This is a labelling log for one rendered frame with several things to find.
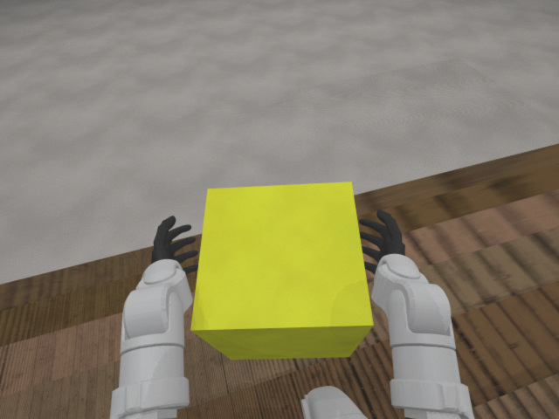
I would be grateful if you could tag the carton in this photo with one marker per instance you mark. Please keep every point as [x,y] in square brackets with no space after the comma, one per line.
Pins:
[281,273]

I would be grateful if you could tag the left robot forearm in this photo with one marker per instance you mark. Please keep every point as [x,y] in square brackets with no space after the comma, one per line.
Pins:
[152,383]

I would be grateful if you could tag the robot left hand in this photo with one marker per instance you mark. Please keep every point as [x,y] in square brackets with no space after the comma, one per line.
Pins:
[163,249]

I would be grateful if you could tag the robot right thigh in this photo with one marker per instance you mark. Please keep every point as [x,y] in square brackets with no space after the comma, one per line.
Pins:
[329,403]

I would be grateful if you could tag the right robot forearm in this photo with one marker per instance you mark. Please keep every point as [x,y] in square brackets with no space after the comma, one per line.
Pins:
[426,380]

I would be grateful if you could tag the robot right hand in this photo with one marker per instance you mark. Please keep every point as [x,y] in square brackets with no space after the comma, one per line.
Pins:
[391,243]

